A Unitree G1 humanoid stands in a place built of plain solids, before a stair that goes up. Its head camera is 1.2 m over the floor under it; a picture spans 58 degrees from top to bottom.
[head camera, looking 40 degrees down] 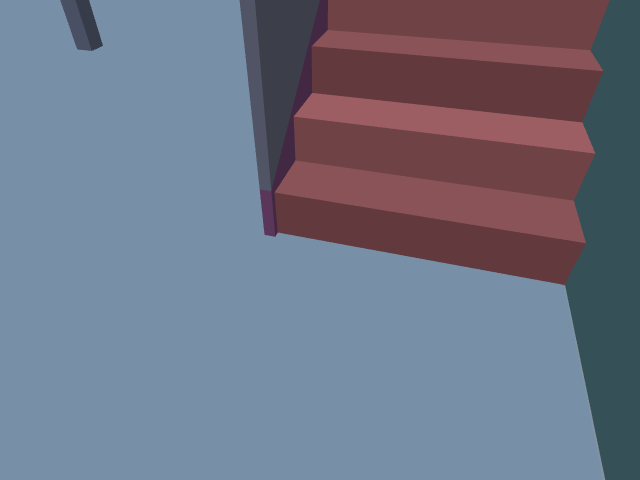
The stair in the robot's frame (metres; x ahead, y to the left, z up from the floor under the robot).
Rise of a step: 0.21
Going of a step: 0.27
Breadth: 1.17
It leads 16 degrees to the right of straight ahead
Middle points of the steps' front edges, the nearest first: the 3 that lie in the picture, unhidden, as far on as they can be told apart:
1.32 -0.37 0.21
1.58 -0.45 0.42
1.85 -0.52 0.63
